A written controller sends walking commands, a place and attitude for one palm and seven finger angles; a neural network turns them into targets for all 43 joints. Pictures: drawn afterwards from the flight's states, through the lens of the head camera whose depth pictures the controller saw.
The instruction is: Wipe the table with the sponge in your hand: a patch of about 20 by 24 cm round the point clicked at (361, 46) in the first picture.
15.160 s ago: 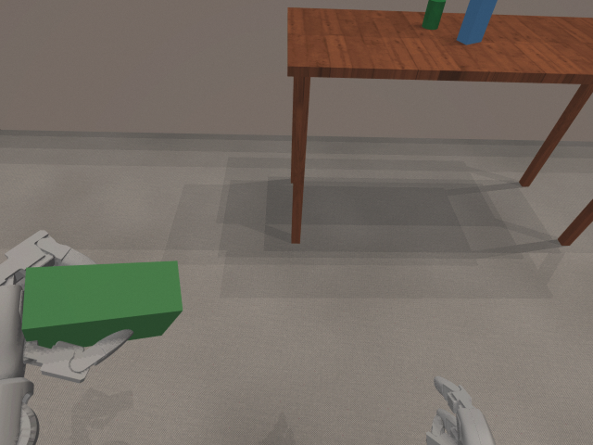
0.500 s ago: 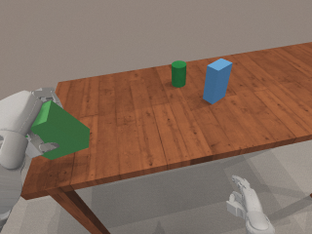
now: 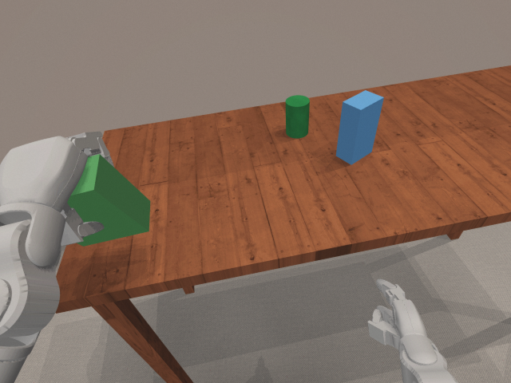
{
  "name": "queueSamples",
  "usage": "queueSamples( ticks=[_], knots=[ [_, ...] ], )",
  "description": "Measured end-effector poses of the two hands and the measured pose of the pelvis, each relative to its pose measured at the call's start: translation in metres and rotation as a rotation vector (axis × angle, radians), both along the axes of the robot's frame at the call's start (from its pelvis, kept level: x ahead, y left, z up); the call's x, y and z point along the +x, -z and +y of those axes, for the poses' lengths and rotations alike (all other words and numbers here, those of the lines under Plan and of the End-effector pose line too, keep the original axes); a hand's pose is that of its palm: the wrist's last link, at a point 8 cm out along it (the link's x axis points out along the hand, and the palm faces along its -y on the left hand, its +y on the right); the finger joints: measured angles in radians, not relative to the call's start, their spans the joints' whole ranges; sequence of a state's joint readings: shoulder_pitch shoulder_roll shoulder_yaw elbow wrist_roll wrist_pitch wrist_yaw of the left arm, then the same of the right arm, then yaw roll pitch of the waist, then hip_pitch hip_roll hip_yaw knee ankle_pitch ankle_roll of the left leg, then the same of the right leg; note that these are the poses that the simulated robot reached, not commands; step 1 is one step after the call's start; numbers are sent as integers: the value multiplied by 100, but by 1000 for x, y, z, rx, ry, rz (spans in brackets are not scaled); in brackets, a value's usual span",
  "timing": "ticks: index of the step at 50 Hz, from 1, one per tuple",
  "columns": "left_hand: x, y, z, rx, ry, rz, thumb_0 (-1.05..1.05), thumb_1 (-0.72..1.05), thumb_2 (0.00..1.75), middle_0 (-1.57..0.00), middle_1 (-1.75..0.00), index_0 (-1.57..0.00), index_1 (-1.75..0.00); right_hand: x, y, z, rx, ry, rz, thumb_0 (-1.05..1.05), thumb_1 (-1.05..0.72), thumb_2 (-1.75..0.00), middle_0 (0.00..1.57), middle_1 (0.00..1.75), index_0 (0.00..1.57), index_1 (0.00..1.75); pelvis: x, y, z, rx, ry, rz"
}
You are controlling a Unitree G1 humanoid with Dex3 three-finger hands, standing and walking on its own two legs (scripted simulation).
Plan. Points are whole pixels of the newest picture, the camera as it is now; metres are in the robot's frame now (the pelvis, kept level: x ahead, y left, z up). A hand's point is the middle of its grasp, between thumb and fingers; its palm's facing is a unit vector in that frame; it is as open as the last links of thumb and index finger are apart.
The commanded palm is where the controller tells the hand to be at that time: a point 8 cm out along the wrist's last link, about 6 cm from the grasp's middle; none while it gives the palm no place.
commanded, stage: turn the palm down, sponge in hand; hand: left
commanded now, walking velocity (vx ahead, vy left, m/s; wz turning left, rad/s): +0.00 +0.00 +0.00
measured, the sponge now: (100, 211) +0.26 +0.28 +0.17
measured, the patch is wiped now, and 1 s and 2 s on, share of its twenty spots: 0.00 0.00 0.00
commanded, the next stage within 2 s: move the sponge above the wiping area in 0.34 s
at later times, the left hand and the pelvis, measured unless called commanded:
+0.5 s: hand (96, 185) +0.26 +0.26 +0.22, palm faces +0.26 -0.05 -0.96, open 9.5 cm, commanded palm +0.20 +0.26 +0.29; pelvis +0.01 -0.02 +0.00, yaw +0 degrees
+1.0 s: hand (100, 191) +0.27 +0.27 +0.21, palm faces +0.22 -0.07 -0.97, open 9.5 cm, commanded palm +0.22 +0.26 +0.27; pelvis +0.02 -0.01 +0.00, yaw +0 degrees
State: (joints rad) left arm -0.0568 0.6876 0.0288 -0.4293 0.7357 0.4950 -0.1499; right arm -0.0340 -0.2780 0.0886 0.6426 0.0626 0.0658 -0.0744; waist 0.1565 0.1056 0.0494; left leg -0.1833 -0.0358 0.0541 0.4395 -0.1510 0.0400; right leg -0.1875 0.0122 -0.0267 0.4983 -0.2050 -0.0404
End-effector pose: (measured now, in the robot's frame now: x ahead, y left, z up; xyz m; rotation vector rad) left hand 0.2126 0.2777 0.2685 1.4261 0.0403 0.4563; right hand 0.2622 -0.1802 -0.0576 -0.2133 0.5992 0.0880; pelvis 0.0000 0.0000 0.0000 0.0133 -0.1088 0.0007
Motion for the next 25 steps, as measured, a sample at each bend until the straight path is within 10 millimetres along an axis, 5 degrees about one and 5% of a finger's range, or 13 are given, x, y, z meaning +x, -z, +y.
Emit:
queueSamples(
  ticks=[25],
  knots=[
    [13,-1,-20,18,-13,19,0,-45,104,-79,-138,-79,-138,6,2,-17,33,-29,-19,2,-91,-90,20,30,25,33,12,-1,-21,0,6,11]
  ],
)
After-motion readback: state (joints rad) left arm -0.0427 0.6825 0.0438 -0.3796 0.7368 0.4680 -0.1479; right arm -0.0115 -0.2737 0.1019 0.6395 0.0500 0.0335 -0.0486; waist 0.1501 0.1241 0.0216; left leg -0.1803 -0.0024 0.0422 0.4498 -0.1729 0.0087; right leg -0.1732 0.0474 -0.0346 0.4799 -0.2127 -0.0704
